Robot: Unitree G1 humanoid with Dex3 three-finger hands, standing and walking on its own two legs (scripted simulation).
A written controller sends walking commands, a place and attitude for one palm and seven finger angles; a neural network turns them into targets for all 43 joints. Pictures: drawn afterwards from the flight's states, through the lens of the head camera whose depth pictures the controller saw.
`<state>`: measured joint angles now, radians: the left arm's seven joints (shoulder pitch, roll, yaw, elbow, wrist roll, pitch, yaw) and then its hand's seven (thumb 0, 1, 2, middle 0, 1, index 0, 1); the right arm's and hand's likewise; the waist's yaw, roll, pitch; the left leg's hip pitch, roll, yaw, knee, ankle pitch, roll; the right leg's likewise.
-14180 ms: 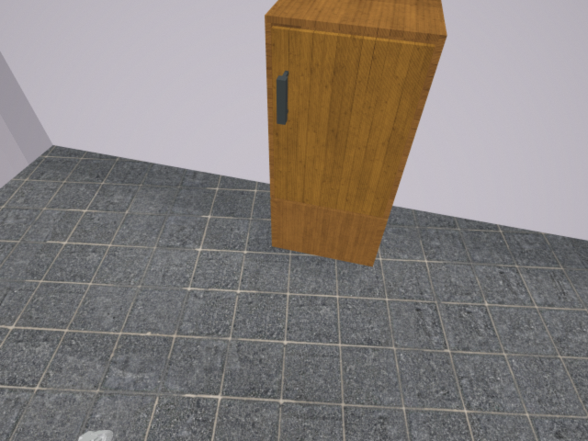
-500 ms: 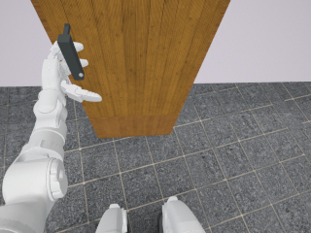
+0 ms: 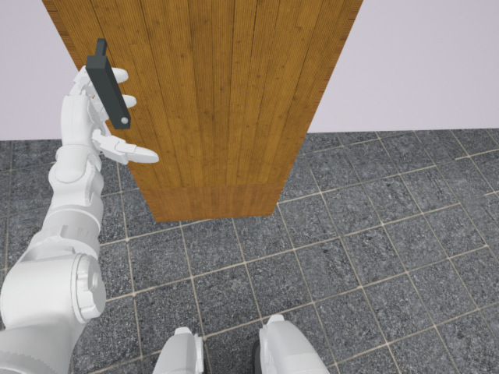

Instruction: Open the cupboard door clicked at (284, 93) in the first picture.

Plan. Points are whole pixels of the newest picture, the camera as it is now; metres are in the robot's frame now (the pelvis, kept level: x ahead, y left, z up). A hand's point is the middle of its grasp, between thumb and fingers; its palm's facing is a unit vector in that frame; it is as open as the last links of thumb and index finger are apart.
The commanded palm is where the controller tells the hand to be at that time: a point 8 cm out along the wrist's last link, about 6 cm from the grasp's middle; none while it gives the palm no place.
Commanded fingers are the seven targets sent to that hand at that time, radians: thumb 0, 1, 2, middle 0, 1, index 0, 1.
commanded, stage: close the thumb around the handle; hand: left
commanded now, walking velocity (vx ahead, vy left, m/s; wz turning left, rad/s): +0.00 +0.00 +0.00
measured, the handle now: (112, 86) +0.56 +0.18 +0.07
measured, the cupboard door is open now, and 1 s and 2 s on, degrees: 0 5 42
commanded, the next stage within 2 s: pull the door open along its arc in 0.66 s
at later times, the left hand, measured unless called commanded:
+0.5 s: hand (123, 123) +0.50 +0.16 +0.06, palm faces +0.02 -1.00 -0.01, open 7.0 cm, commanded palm +0.47 +0.21 +0.06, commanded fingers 0.00 0.90 0.90 -0.40 -1.35 -0.40 -1.35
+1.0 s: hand (127, 133) +0.47 +0.15 +0.06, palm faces +0.02 -1.00 -0.01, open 6.3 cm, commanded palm +0.42 +0.20 +0.06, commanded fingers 0.00 0.90 0.90 -0.40 -1.35 -0.40 -1.35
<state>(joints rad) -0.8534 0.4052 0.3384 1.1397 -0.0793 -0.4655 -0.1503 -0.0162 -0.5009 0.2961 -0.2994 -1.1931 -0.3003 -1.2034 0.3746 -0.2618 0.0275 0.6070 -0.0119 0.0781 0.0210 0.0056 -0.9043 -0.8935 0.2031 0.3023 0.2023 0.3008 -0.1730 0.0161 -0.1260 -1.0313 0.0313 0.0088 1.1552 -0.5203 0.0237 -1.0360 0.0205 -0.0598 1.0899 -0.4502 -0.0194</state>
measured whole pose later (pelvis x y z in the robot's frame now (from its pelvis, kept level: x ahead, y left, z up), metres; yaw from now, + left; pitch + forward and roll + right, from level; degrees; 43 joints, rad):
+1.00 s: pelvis +0.01 +0.00 +0.01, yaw -1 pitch +21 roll -2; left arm -0.68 0.33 0.31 0.97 -0.12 -0.46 -0.13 0.01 0.68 0.76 -0.31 -1.31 -0.30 -1.32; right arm 0.37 -0.25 0.01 0.59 0.00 0.09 0.03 0.01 -0.90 -0.89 0.20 0.30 0.20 0.30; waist -0.14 0.02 -0.14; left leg -0.96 0.03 0.03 1.12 -0.52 0.03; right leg -0.98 0.03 -0.04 1.06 -0.45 -0.02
